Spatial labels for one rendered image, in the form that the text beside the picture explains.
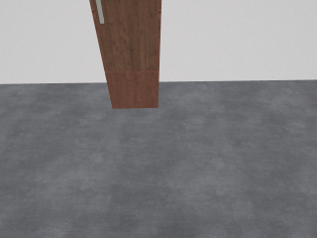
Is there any cupboard door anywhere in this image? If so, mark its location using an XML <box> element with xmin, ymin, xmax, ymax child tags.
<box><xmin>92</xmin><ymin>0</ymin><xmax>159</xmax><ymax>71</ymax></box>

